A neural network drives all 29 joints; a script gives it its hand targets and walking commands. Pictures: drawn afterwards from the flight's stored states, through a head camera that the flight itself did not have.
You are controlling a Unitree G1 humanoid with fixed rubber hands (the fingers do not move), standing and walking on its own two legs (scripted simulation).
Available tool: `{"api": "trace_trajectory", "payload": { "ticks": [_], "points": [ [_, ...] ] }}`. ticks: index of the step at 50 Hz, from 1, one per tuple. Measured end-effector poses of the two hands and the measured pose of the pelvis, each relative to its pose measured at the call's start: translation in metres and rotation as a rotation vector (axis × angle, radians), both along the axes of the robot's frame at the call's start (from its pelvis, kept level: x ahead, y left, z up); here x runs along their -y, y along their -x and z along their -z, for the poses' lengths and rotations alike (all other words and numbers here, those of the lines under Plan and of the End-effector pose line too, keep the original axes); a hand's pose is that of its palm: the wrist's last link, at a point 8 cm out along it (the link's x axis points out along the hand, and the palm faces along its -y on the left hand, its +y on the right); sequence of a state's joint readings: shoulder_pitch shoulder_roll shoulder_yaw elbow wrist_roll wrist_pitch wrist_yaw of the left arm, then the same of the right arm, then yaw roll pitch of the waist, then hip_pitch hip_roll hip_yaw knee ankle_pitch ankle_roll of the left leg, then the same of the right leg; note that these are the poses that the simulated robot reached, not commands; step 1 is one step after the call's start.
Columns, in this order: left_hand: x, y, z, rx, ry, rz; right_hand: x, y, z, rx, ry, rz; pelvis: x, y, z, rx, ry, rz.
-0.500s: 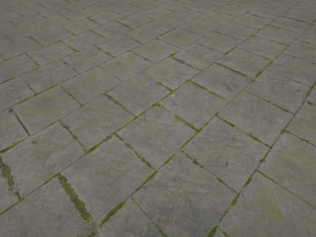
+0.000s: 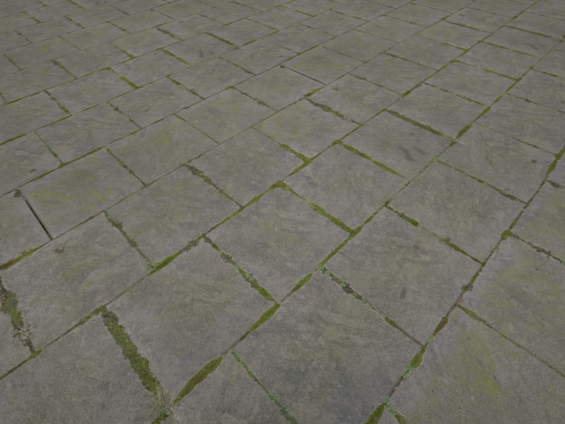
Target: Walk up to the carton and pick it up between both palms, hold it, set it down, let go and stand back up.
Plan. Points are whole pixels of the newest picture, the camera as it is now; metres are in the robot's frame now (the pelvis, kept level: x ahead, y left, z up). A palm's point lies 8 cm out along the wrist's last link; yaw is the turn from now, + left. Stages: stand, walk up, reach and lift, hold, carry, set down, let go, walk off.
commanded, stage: stand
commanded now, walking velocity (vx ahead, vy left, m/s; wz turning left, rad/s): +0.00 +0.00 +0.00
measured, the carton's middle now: out of the picture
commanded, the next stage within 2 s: none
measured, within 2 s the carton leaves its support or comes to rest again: neither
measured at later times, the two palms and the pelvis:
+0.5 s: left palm out of the picture -0.02 +0.20 -0.15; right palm out of the picture -0.01 -0.19 -0.16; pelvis +0.01 +0.00 +0.00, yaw +0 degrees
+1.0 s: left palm out of the picture -0.02 +0.20 -0.15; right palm out of the picture -0.02 -0.18 -0.16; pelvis +0.01 +0.00 +0.00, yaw +0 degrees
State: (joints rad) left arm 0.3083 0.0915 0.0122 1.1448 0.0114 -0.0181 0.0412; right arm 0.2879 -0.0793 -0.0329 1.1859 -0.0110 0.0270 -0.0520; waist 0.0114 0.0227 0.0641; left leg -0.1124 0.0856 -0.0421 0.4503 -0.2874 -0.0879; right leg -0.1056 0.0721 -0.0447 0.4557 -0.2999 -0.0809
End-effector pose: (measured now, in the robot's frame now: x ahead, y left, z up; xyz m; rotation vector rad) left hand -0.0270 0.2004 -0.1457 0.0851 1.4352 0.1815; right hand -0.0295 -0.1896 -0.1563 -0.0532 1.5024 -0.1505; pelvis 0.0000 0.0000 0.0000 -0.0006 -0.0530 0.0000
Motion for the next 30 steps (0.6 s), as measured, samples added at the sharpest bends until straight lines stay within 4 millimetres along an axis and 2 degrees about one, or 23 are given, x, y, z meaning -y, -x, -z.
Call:
{"api": "trace_trajectory", "payload": {
  "ticks": [15, 30],
  "points": [
    [0.0, 0.003, 0.002, -0.019, 0.0, -0.017, 0.005, -0.016, 0.0, 0.013, 0.019, -0.01, 0.001, -0.011, 0.001, 0.007, 0.005, -0.001],
    [-0.001, -0.007, 0.002, -0.022, 0.0, 0.002, 0.0, -0.014, 0.0, -0.004, 0.009, -0.005, -0.001, -0.015, 0.0, 0.007, 0.005, 0.002]
  ]
}}
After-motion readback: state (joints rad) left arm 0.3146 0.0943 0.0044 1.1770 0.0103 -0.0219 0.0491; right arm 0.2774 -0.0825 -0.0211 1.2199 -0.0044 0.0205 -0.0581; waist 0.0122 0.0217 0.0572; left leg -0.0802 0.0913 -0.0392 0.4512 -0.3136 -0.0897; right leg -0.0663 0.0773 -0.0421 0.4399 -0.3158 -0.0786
